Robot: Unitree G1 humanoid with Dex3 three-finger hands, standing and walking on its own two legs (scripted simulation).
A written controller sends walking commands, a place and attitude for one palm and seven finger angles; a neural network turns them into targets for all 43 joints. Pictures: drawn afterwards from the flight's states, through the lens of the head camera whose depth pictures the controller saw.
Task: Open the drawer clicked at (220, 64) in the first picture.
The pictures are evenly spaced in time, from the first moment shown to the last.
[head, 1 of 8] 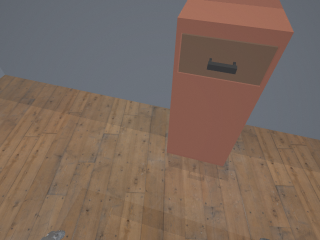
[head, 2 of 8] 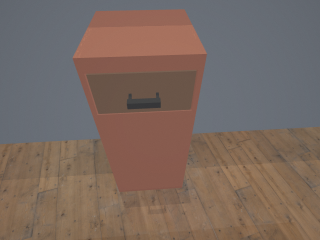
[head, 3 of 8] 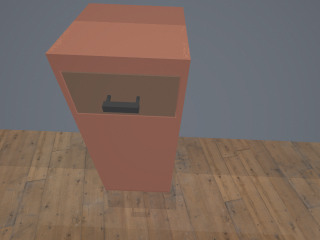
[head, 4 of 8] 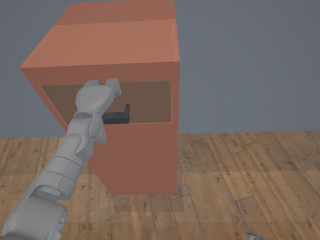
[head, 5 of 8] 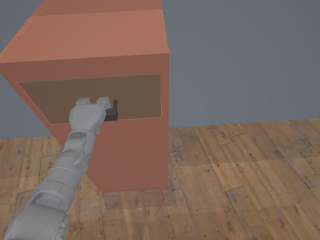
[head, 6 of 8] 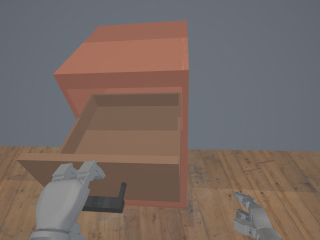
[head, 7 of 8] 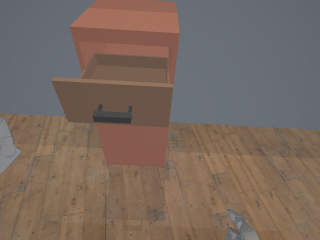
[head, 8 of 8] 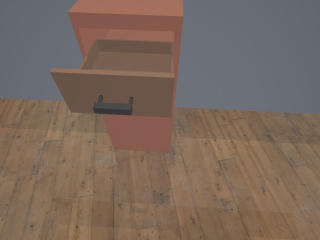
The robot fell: no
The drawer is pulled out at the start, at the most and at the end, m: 0.00 0.30 0.27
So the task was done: yes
